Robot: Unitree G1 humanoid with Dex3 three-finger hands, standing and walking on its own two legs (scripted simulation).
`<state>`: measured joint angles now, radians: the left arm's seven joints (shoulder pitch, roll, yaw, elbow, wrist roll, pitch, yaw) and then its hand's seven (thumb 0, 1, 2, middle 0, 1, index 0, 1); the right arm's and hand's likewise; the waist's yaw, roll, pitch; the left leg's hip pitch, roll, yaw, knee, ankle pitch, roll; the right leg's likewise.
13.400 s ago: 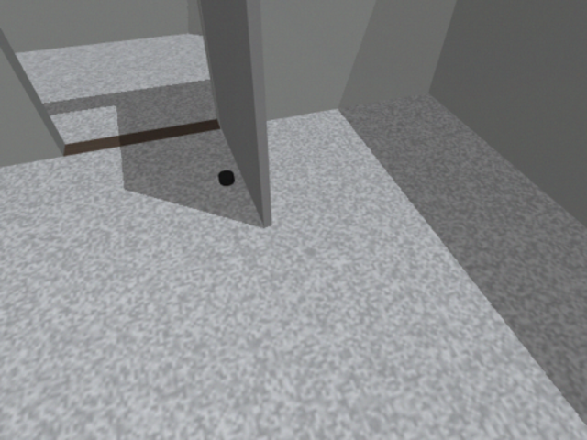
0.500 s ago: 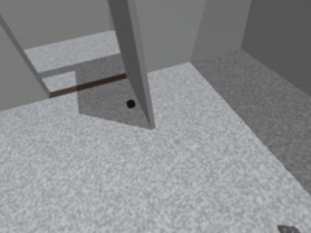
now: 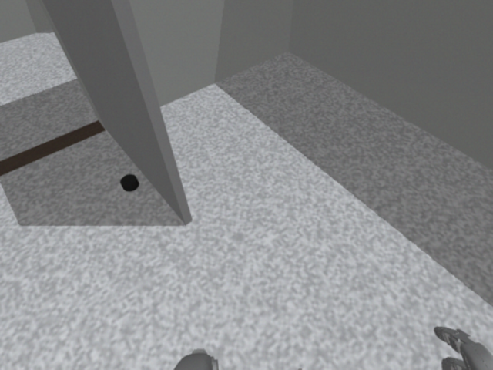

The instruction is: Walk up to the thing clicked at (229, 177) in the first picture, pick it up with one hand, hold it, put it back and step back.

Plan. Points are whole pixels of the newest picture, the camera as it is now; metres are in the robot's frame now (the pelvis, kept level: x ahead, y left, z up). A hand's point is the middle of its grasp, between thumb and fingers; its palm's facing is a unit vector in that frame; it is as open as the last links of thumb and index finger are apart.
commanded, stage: walk up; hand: left
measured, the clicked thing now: (129, 182) +1.07 +0.56 -0.71
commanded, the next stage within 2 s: none
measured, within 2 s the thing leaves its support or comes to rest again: neither
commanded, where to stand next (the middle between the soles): +0.67 +0.81 m, yaw -59 degrees
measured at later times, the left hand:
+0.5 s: hand (47, 242) +0.40 +0.41 -0.08, palm faces -0.24 -0.77 -0.59, open 7.4 cm
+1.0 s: hand (13, 173) +0.61 +0.58 -0.11, palm faces -0.50 -0.66 -0.56, open 7.4 cm
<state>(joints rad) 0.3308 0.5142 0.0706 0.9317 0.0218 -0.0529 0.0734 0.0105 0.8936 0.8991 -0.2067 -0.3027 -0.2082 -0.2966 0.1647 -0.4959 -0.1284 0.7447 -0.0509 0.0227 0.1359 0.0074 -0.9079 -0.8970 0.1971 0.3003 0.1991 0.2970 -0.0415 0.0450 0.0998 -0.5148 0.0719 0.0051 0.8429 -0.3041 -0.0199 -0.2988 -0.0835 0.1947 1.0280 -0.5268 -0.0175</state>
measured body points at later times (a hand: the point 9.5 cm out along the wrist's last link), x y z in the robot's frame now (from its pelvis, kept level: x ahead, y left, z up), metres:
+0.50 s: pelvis +0.22 +0.14 +0.01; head +0.23 +0.09 +0.45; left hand +0.41 +0.44 -0.05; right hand +0.22 -0.19 -0.12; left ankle +0.28 +0.29 -0.63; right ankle +0.23 +0.00 -0.70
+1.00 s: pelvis +0.39 +0.35 +0.01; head +0.43 +0.30 +0.46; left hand +0.64 +0.61 -0.07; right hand +0.28 +0.04 -0.10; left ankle +0.43 +0.39 -0.70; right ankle +0.41 +0.25 -0.66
